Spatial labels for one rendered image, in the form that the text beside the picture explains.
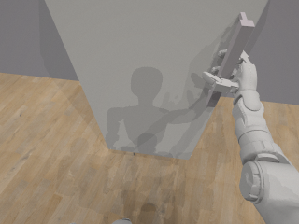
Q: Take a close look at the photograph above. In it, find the right robot upper arm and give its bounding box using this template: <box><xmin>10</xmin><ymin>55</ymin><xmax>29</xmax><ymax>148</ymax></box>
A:
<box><xmin>239</xmin><ymin>160</ymin><xmax>299</xmax><ymax>224</ymax></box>

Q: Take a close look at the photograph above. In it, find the handle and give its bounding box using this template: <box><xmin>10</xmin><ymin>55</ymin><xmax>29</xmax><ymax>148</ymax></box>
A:
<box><xmin>206</xmin><ymin>12</ymin><xmax>255</xmax><ymax>107</ymax></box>

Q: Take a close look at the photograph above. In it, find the fridge door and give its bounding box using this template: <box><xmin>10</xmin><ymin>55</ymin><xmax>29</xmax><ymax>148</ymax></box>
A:
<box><xmin>45</xmin><ymin>0</ymin><xmax>267</xmax><ymax>160</ymax></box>

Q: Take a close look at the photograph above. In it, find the robot right forearm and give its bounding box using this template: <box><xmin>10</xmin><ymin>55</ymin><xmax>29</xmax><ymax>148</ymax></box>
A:
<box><xmin>232</xmin><ymin>90</ymin><xmax>299</xmax><ymax>173</ymax></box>

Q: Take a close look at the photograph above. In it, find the robot right hand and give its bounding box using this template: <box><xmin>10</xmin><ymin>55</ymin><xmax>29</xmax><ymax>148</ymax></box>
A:
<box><xmin>202</xmin><ymin>49</ymin><xmax>258</xmax><ymax>98</ymax></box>

